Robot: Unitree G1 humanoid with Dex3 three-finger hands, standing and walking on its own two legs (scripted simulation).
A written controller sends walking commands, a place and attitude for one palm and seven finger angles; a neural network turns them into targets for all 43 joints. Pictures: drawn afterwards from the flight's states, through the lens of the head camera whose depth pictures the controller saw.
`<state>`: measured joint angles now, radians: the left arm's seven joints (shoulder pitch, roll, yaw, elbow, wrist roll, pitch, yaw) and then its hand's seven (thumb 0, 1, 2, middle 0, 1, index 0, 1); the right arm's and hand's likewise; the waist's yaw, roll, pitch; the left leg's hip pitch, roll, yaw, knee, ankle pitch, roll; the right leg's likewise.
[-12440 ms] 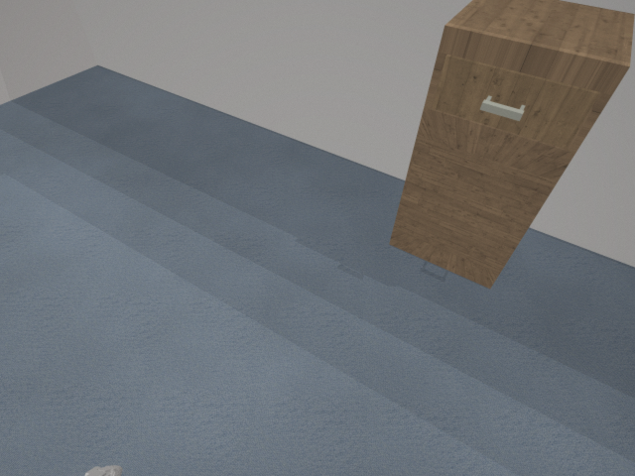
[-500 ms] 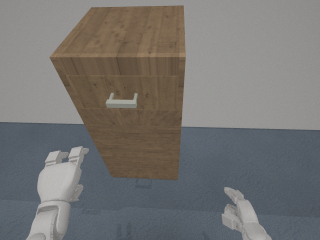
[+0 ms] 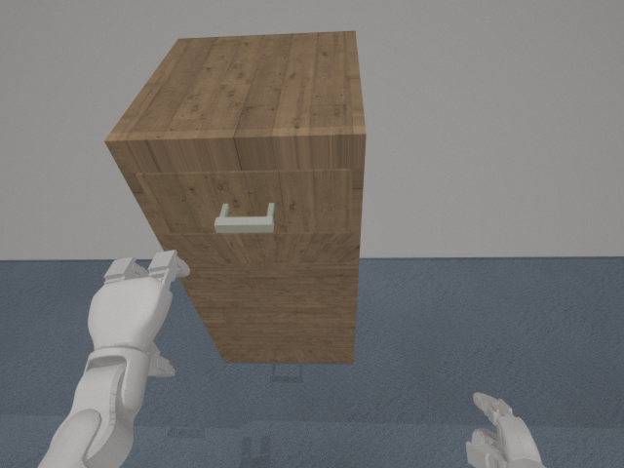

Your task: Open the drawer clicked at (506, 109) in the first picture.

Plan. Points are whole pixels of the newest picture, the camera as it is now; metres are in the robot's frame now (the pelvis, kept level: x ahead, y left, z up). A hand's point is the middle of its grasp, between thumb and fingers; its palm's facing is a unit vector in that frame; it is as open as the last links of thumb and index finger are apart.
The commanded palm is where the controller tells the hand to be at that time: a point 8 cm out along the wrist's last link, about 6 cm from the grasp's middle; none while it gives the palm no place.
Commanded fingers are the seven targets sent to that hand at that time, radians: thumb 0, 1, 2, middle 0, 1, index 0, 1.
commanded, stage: raise the hand with hooked fingers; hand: left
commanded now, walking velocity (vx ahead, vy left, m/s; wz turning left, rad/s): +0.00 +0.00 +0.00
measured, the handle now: (246, 216) +0.54 +0.20 -0.02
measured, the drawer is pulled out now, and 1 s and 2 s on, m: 0.00 0.00 0.00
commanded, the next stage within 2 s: move the hooked fingers above the handle in 0.70 s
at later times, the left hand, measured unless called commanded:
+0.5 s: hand (143, 285) +0.31 +0.26 +0.09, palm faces +0.01 -0.10 -0.99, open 13.8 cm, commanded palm +0.28 +0.26 +0.15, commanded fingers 0.00 -0.50 0.30 -0.30 -1.20 -0.30 -1.20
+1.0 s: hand (162, 280) +0.32 +0.24 +0.08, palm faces +0.01 -0.08 -1.00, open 13.8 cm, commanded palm +0.31 +0.25 +0.14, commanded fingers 0.00 -0.50 0.30 -0.30 -1.20 -0.30 -1.20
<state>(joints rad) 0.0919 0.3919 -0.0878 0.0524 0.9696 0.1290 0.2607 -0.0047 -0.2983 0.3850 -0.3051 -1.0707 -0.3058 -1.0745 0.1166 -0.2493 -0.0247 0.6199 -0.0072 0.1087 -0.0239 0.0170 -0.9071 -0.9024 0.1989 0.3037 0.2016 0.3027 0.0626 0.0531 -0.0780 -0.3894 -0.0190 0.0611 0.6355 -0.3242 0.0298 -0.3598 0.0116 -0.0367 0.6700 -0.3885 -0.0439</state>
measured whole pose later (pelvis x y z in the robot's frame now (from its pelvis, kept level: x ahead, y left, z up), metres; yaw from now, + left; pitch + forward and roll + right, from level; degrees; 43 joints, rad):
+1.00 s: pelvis +0.00 +0.00 +0.01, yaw +1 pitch +3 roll +1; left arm -0.20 0.44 -0.13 0.22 0.95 0.08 0.10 -0.01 -0.49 0.30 -0.32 -1.20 -0.32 -1.20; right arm 0.13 -0.24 0.01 0.63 0.02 0.13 -0.04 0.01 -0.91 -0.90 0.20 0.30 0.20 0.30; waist 0.07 0.05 -0.04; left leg -0.33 -0.03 0.04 0.54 -0.27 0.03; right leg -0.29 0.01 -0.06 0.56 -0.33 -0.04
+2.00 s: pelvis +0.01 +0.00 +0.00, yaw +0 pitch +11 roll +0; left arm -0.60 0.40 -0.12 0.80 1.03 0.04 0.23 0.00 -0.49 0.30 -0.32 -1.20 -0.32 -1.20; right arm 0.28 -0.24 -0.05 0.67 0.03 0.15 -0.02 0.01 -0.91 -0.90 0.20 0.30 0.20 0.30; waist -0.03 0.04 -0.12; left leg -0.52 -0.01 0.05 0.65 -0.32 0.03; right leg -0.48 0.02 -0.05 0.66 -0.37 -0.05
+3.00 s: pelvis +0.01 +0.02 -0.01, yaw -1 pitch +15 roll -1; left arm -0.79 0.37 -0.10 1.03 1.06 0.06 0.31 0.00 -0.49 0.30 -0.32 -1.20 -0.32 -1.20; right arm 0.31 -0.24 -0.05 0.68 0.01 0.13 0.00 0.01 -0.91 -0.90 0.20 0.30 0.20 0.30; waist -0.09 0.04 -0.16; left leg -0.63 -0.01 0.06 0.71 -0.35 0.05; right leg -0.57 0.03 -0.03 0.68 -0.38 -0.03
